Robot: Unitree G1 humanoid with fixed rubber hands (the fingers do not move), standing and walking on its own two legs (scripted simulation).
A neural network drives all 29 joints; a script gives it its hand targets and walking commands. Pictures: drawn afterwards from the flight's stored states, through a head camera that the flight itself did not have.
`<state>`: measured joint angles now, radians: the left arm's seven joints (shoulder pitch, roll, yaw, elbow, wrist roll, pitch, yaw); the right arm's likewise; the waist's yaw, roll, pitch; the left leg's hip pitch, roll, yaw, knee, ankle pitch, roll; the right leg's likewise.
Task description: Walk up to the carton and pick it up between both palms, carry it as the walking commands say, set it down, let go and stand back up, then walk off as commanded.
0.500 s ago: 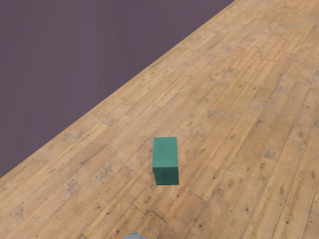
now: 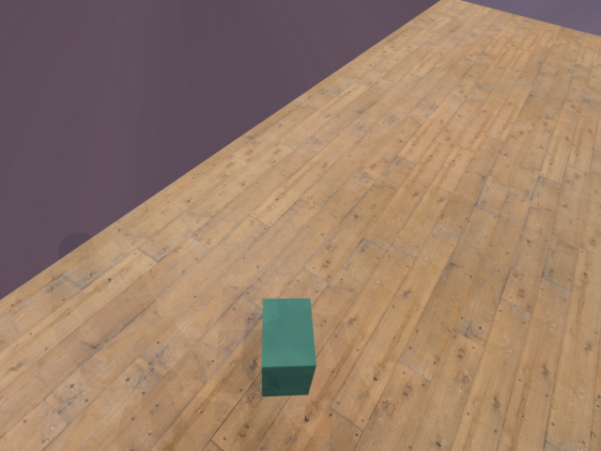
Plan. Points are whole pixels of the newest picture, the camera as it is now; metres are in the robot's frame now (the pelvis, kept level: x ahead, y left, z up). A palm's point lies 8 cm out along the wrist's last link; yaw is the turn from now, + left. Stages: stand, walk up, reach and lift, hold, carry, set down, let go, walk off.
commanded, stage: walk up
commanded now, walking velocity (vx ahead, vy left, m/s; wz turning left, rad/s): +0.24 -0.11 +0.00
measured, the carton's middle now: (286, 348) +0.56 -0.01 -0.66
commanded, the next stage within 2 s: none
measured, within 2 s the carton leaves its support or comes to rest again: neither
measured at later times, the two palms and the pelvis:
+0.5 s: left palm out of the picture +0.07 +0.18 -0.14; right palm out of the picture +0.01 -0.27 -0.16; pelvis +0.03 -0.05 -0.01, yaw +1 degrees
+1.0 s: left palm out of the picture +0.02 +0.24 -0.16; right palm out of the picture +0.05 -0.20 -0.14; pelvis +0.03 +0.02 -0.01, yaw +0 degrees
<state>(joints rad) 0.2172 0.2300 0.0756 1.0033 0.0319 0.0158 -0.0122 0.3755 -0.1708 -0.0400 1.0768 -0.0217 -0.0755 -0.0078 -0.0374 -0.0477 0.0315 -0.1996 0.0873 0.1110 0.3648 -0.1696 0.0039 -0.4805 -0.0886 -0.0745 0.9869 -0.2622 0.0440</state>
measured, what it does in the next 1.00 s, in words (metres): steps on the spot: right foot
